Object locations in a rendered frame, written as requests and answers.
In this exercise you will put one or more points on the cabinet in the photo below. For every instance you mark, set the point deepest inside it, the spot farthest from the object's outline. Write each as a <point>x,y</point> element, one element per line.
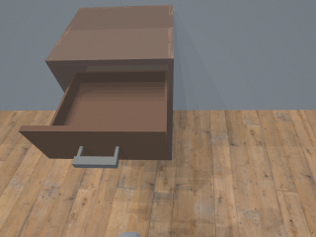
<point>118,38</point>

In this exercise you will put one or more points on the handle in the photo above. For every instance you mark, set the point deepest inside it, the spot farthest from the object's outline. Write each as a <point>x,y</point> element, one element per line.
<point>103,162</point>

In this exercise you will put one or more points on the drawer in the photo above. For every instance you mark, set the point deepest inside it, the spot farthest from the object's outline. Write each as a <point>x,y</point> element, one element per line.
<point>102,110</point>

